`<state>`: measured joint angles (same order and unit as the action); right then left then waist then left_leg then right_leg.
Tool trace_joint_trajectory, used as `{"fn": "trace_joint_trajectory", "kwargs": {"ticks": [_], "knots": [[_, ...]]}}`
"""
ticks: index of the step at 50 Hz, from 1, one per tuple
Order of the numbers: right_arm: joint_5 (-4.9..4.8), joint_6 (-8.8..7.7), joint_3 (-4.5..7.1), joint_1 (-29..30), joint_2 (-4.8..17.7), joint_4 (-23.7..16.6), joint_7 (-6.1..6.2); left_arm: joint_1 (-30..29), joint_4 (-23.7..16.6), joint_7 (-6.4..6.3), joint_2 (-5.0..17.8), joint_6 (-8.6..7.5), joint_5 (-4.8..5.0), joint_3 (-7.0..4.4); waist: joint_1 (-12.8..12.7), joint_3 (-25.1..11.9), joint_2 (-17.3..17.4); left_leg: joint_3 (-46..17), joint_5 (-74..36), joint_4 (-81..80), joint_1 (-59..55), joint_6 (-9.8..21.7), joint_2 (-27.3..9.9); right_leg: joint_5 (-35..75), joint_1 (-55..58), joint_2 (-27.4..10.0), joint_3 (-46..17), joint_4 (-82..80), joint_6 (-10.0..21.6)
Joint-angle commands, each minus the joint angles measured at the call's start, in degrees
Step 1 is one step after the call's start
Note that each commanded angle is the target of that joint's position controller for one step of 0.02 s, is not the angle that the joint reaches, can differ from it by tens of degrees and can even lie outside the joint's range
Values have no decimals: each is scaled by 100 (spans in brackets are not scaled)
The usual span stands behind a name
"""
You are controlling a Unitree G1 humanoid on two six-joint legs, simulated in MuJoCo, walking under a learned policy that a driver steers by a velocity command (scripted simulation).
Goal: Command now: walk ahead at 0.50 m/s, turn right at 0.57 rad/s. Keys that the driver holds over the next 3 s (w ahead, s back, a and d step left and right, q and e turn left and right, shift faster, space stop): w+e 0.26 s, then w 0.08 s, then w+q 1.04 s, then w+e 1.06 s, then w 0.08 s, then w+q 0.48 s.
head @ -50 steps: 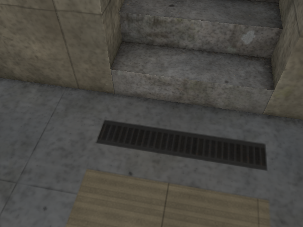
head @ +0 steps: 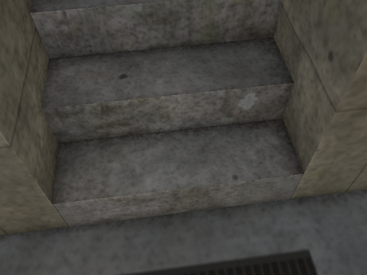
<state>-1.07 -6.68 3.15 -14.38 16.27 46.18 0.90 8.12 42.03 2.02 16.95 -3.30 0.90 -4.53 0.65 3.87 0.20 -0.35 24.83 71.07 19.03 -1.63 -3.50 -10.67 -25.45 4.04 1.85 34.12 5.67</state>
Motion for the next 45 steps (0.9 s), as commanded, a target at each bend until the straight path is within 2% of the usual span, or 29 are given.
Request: {"fn": "trace_joint_trajectory", "kwargs": {"ticks": [1,3,4,6,8,9,13,17,18,19,20,21,22,23,24,25,27,30,32,35,37,38,39,40,41,42,43,44,45], "knots": [[191,-217,144,205,820,-625,9,302,-391,-66,695,-133,-12,-168,-48,-1001,10,-532,-667,-192,1974,86,-370,1276,2282,-1639,-2625,-1876,1231],[218,-103,118,172,663,-696,-84,313,-404,-108,618,-99,-67,-112,85,-946,-10,-466,-703,-695,1517,-28,-348,1495,1736,-1485,-2350,-2061,1312],[186,-65,87,292,509,-731,-109,346,-394,-161,628,-70,-12,-105,97,-780,-32,-360,-757,-1042,1508,-69,-321,1392,1494,-1383,-2153,-2157,1270],[243,-27,50,722,510,-886,-93,430,-385,-275,899,-80,9,-158,11,-516,-190,-246,-1493,-1903,1533,-170,-158,1345,1135,-1143,-1856,-2295,1106],[233,-54,-14,1143,424,-992,-100,593,-303,-336,973,-65,23,-168,-149,-434,-380,-214,-2336,-3035,1181,-193,44,929,927,-856,-1592,-2246,871],[272,-76,-15,1345,454,-1025,-107,692,-286,-325,1032,-40,-15,-178,-238,-415,-451,-190,-2633,-3418,1003,-201,170,812,889,-785,-1584,-2176,769],[165,-152,-37,1954,555,-1182,-170,1114,-165,-328,973,19,-7,-172,-511,-460,-543,-294,-2801,-4256,920,-106,399,872,1432,-988,-2049,-1674,590],[216,-215,6,1482,758,-1040,-162,1065,-129,-349,808,55,-74,-99,-250,-598,-845,-267,-2206,-4587,474,272,334,1595,2103,-1248,-2408,-994,381],[261,-243,53,1094,858,-885,-127,962,-128,-385,730,53,-128,-52,-40,-839,-744,-103,-2390,-4920,-47,447,364,2283,2208,-1044,-2198,-500,281],[360,-270,103,428,1036,-766,-97,909,-201,-377,555,41,-197,48,252,-1460,-602,-494,-2692,-4600,-1283,745,-100,2211,1778,-828,-1976,489,138],[415,-225,226,-261,1446,-646,-88,1330,-329,-368,464,-28,-200,157,220,-2169,696,-2222,-2635,-4564,-3381,1599,-1052,987,-104,-189,-1250,2164,-304],[177,-157,264,-641,1332,-407,-144,1422,-343,-373,561,-109,-212,187,313,-2208,1752,-3951,-1961,-5310,-3858,2190,-1722,-1955,-1372,131,-865,3591,-554],[49,-153,164,-452,1029,-474,-153,1109,-337,-353,951,-151,-139,125,337,-1634,1057,-3940,-958,-5500,-3477,2046,-1645,-1682,-1980,-248,-1050,4197,-522],[128,-113,101,-71,842,-610,-135,634,-394,-364,987,-171,-165,148,304,-1163,552,-3251,-1182,-5568,-2788,1843,-1406,-1199,-1997,-490,-896,4301,-514],[186,-47,84,78,810,-620,-108,327,-504,-356,848,-233,-233,198,229,-766,176,-2800,-1952,-5665,-2123,1810,-1207,-1006,-1895,-641,-792,3987,-553],[218,-9,56,144,760,-628,-66,203,-567,-351,798,-270,-346,215,108,-694,-45,-2494,-2811,-5725,-1692,1767,-1080,-885,-1602,-775,-793,3613,-594],[204,59,27,256,731,-631,-41,336,-650,-323,493,-258,-379,338,-164,-795,56,-1903,-3878,-5709,-1042,1698,-760,-959,-924,-773,-622,2751,-694],[152,186,139,376,982,-673,31,191,-698,-344,185,-186,-360,494,-240,-795,407,-1244,-3941,-5727,-121,1625,-269,-816,148,-368,-155,1203,-921],[93,217,246,131,1148,-613,57,-41,-734,-353,210,-176,-281,520,-178,-672,577,-1510,-3108,-5782,-66,1570,-293,-374,266,-235,-231,555,-935],[83,252,268,78,954,-696,44,-166,-724,-397,452,-152,-158,450,-160,-901,795,-1907,-2614,-5417,-467,1330,-430,-90,492,-206,-419,-82,-802],[41,281,229,195,776,-780,42,246,-608,-406,547,-140,-188,360,-450,-1136,715,-1937,-2732,-4839,-216,1101,-213,286,1474,-192,-393,-869,-596],[52,314,189,231,613,-842,3,522,-565,-469,557,-133,-263,321,-580,-1261,656,-1781,-2614,-4272,37,890,54,300,2139,-342,-347,-1309,-455],[-22,222,83,226,262,-903,-78,1173,-471,-505,642,-142,-379,273,-877,-1484,251,-1509,-1857,-2928,881,590,415,331,3376,-1027,-903,-1356,-209],[21,116,-93,154,-273,-1158,-113,1572,-411,-520,1150,-109,-569,152,-745,-1592,-1371,-1026,914,-1154,2549,373,1113,729,4239,-2522,-3153,-1638,567],[-182,116,-10,-341,325,-1151,-169,1607,-357,-488,1106,-90,-541,77,-432,-1665,-1351,-1013,1180,357,3183,219,589,-435,3904,-3238,-4060,-1694,1184],[-167,189,38,-157,629,-1109,-179,1478,-440,-477,724,-86,-406,137,-526,-1219,-863,-911,679,1122,3635,110,339,-1432,3674,-2956,-3657,-1785,1156],[-14,260,26,99,594,-1173,-180,1302,-487,-453,490,-51,-362,200,-532,-755,-675,-740,348,1574,3961,6,266,-1374,3275,-2561,-2996,-1837,950],[103,316,-2,165,495,-1189,-159,1114,-506,-464,392,-19,-350,225,-415,-535,-515,-722,-1,1842,4048,-69,157,-1211,2869,-2271,-2542,-1882,739],[144,370,-38,248,401,-1269,-175,1055,-466,-486,358,-33,-378,245,-343,-345,-509,-743,-254,2133,4015,-146,69,-837,2364,-2163,-2178,-2003,709]]}}
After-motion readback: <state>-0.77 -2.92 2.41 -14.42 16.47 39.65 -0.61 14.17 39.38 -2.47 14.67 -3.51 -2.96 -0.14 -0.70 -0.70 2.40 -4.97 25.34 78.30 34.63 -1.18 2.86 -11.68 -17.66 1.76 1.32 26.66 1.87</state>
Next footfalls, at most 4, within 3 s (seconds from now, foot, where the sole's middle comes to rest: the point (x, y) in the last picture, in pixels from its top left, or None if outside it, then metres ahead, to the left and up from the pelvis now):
0.38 left None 0.40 0.10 -0.76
0.78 right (228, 258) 0.48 -0.12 -0.76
1.28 left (120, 167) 0.74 0.25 -0.57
1.94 right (168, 76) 1.00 0.08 -0.38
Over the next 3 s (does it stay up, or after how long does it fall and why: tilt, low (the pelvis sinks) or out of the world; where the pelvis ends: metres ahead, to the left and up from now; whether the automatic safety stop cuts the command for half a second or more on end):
stays up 1.42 0.00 0.69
